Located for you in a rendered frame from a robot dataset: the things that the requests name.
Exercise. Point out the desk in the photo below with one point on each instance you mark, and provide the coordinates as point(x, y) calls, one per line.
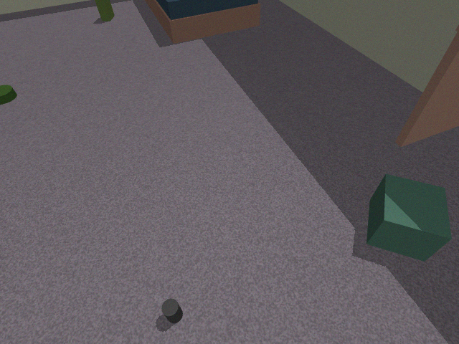
point(437, 110)

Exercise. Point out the bed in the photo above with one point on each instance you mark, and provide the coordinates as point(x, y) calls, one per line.
point(185, 20)

